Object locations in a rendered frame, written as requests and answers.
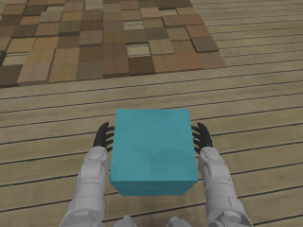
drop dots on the right robot forearm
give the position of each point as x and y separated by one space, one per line
221 198

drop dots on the robot left hand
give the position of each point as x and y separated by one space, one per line
101 136

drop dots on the robot right shin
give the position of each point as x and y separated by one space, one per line
173 218

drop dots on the carton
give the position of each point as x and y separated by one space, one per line
153 153

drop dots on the left robot forearm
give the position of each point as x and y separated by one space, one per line
88 198

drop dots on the robot right hand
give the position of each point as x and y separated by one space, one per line
204 137

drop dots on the robot shin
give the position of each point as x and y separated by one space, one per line
173 218
127 217

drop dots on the robot left shin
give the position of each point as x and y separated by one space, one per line
127 217

